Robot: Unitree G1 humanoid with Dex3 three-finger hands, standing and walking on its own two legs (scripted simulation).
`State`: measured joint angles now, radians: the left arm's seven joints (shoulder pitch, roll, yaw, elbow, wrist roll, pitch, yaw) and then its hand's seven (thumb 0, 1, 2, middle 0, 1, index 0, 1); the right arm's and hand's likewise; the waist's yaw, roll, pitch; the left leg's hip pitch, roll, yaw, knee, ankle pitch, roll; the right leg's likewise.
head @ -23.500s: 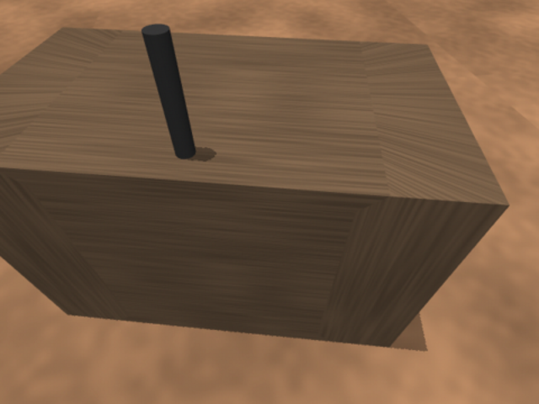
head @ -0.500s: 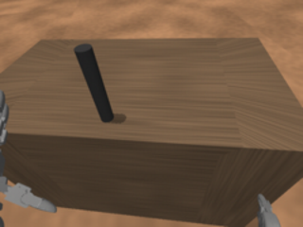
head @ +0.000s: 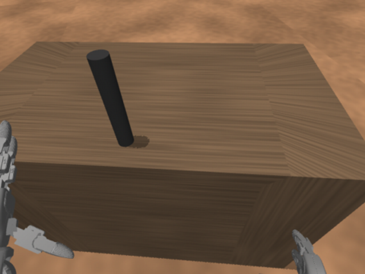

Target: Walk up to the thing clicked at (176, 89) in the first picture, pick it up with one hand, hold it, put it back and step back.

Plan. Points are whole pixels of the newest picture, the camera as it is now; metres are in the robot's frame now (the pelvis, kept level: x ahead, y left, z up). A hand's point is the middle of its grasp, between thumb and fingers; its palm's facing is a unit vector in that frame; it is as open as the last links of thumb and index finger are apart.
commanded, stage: home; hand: left
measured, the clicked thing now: (114, 105) +0.44 +0.20 +0.15
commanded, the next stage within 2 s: none
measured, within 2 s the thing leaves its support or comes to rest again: neither
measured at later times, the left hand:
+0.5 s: hand (115, 257) +0.18 +0.18 -0.08, palm faces +0.10 -0.97 -0.21, open 17.6 cm
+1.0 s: hand (120, 256) +0.19 +0.18 -0.11, palm faces +0.03 -0.96 -0.26, open 17.5 cm
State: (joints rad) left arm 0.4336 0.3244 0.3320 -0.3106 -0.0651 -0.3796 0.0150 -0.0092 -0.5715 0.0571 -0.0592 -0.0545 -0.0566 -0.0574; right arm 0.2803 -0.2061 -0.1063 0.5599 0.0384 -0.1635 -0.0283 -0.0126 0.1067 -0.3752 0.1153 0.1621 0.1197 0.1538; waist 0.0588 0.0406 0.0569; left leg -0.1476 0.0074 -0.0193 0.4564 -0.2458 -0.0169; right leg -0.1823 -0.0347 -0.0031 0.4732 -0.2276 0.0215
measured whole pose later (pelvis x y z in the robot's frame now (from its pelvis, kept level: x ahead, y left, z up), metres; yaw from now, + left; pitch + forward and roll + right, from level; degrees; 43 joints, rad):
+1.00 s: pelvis +0.02 +0.00 +0.00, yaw -1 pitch +0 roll +0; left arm 0.22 0.19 0.00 0.60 0.02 -0.09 0.07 -0.01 -0.54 0.06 -0.05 -0.05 -0.05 -0.05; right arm 0.20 -0.22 0.00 0.70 -0.02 -0.06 -0.03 0.01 -0.90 -0.90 0.20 0.30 0.21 0.30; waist -0.01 0.01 0.03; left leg -0.23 0.02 -0.01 0.53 -0.30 -0.02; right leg -0.26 -0.02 0.01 0.53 -0.27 0.02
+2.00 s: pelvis +0.00 +0.00 +0.01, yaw +0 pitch -3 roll +0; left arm 0.13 0.36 -0.03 1.13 0.01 -0.02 0.00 0.00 -0.55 0.05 -0.05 -0.05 -0.05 -0.05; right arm 0.16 -0.36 0.02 1.09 -0.01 -0.01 0.01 0.00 -0.90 -0.90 0.20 0.30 0.21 0.30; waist 0.00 0.01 0.05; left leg -0.13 0.02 -0.01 0.36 -0.18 -0.02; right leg -0.17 -0.03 0.00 0.38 -0.17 0.02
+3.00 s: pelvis +0.01 -0.01 +0.01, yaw -1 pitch -3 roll +0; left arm 0.11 0.36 -0.02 1.13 0.01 -0.01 0.00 0.00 -0.12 0.47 -0.17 -0.23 -0.17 -0.24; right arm 0.14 -0.36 0.01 1.11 -0.01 0.00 0.01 0.00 -0.91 -0.90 0.20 0.30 0.21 0.30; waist 0.00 0.01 0.05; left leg -0.09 0.03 -0.01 0.32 -0.18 -0.04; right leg -0.14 -0.01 0.00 0.35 -0.17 0.01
